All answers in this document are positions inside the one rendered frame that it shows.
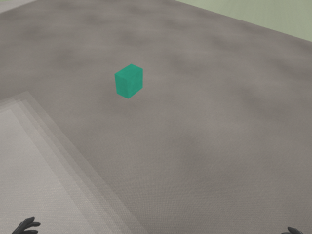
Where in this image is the carton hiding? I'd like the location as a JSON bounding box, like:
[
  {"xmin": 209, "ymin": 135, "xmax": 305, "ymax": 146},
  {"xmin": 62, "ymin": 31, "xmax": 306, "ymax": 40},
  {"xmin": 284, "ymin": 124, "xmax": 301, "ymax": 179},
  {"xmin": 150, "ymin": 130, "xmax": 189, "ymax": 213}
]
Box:
[{"xmin": 114, "ymin": 64, "xmax": 143, "ymax": 99}]

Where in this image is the left robot hand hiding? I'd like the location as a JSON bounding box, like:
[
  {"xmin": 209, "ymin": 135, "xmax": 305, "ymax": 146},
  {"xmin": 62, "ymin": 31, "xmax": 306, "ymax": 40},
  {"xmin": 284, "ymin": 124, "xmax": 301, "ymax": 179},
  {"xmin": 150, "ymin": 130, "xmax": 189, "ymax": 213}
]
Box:
[{"xmin": 12, "ymin": 217, "xmax": 41, "ymax": 234}]

